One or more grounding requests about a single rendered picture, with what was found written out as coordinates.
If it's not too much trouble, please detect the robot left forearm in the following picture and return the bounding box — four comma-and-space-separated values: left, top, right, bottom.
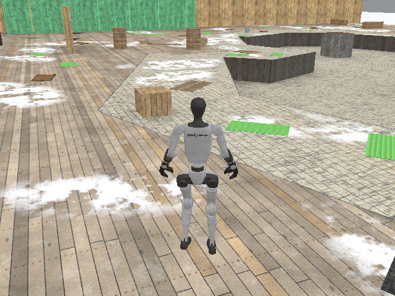
161, 149, 173, 168

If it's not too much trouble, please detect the robot right hand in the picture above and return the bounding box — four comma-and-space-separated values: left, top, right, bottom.
224, 167, 238, 179

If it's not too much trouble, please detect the robot right forearm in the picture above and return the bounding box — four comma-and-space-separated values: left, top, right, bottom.
224, 149, 236, 170

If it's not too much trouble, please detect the robot left foot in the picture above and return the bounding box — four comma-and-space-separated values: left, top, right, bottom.
180, 237, 191, 250

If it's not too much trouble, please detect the robot left hand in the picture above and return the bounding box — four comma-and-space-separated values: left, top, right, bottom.
159, 166, 173, 178

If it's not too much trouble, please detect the right robot thigh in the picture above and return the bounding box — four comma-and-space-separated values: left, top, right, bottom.
206, 172, 218, 216

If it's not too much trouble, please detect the robot right upper arm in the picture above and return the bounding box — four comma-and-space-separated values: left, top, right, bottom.
211, 125, 229, 158

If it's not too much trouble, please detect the robot left upper arm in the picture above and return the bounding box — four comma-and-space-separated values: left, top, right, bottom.
167, 124, 185, 158

